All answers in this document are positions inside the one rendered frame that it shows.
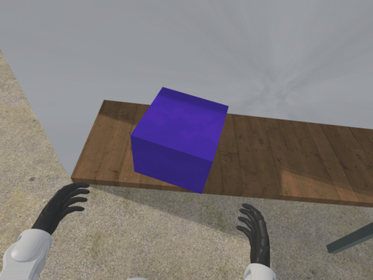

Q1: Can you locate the robot left hand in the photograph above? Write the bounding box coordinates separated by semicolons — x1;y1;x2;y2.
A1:
32;183;90;235

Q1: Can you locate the carton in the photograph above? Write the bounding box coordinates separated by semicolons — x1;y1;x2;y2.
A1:
131;87;228;194

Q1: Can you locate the robot right hand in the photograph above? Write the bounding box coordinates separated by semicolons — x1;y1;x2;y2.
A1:
237;204;270;268

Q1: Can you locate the robot left forearm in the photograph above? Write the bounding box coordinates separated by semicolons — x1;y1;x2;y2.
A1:
0;229;52;280

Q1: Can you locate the robot right forearm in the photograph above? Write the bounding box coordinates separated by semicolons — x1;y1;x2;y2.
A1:
244;263;276;280

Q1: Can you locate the table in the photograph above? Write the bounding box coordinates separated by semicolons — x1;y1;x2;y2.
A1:
71;100;373;254

